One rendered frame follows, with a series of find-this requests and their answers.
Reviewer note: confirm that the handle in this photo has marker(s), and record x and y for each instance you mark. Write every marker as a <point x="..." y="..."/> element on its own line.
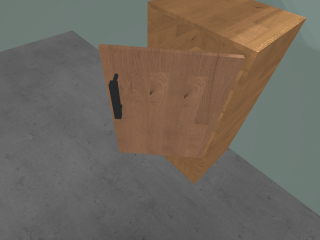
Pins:
<point x="115" y="97"/>

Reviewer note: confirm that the cupboard door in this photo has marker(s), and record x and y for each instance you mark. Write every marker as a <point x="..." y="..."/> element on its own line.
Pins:
<point x="171" y="99"/>

